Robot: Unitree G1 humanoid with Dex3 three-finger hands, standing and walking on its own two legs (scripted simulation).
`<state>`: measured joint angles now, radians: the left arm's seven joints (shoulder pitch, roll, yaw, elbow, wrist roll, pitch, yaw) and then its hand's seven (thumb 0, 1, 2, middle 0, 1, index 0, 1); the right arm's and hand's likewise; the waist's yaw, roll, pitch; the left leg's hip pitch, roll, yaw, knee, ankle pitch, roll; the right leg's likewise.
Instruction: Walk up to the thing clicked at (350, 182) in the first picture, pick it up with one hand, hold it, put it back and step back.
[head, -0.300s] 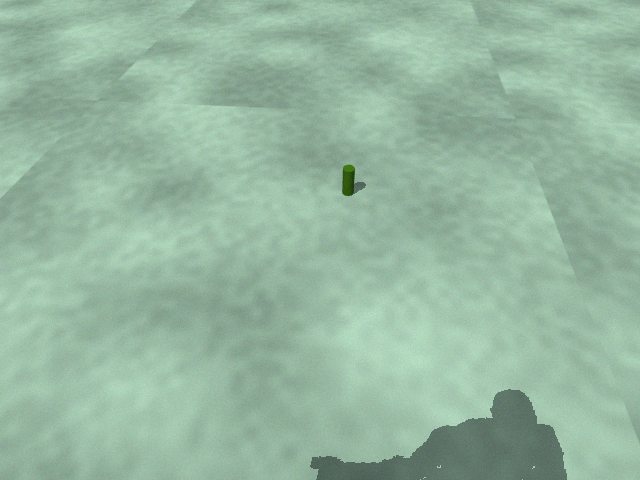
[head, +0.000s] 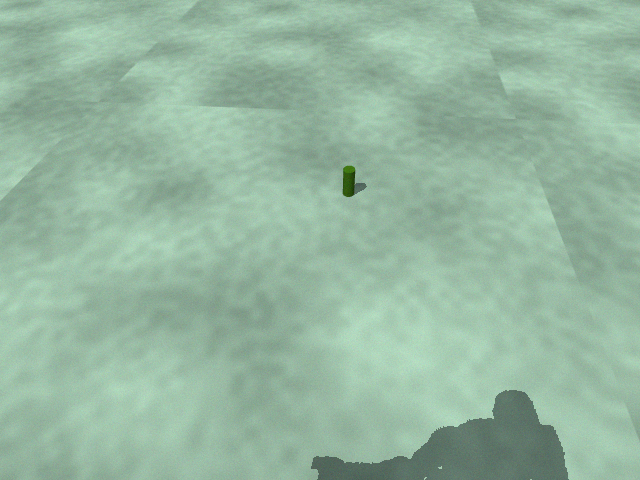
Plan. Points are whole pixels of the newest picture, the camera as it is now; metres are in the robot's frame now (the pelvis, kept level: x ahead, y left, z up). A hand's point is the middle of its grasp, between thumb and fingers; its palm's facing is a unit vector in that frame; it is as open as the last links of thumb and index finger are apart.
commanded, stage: stand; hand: left
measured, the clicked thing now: (348, 181) +1.49 -0.11 -0.71
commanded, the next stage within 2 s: walk up in 0.82 s
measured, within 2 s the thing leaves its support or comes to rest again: neither
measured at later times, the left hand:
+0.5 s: hand out of the picture +0.08 +0.25 -0.16, palm faces -0.03 -0.94 -0.34, open 7.4 cm
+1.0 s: hand out of the picture +0.11 +0.26 -0.15, palm faces -0.11 -0.93 -0.36, open 7.4 cm
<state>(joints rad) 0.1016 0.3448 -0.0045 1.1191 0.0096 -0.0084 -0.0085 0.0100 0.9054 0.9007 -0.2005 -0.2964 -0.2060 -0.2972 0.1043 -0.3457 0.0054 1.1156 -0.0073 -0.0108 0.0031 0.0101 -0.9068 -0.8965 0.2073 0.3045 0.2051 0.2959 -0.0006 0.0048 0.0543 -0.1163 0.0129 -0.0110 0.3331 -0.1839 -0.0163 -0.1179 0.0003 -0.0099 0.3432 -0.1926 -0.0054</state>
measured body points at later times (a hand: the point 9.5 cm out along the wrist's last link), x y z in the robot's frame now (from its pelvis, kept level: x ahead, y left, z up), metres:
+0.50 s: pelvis +0.00 +0.00 +0.00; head +0.01 +0.00 +0.45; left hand +0.08 +0.30 -0.13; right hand +0.08 -0.30 -0.13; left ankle +0.00 +0.13 -0.75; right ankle +0.00 -0.11 -0.75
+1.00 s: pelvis +0.02 -0.02 -0.01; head +0.03 -0.02 +0.44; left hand +0.11 +0.30 -0.12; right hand +0.06 -0.35 -0.12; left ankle +0.00 +0.13 -0.75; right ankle +0.03 -0.15 -0.71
